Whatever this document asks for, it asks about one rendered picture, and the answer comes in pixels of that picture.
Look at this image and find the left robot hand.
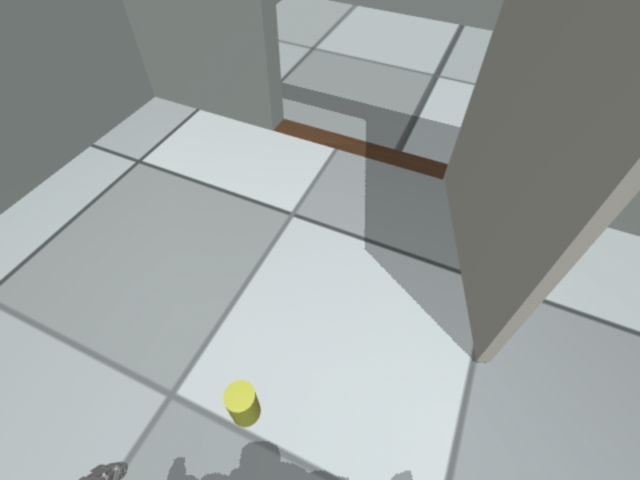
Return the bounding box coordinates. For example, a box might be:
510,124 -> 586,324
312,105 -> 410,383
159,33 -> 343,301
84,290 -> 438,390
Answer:
79,462 -> 128,480

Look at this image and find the can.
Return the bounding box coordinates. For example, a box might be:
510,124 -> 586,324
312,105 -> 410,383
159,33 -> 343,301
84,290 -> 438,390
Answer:
223,380 -> 261,427

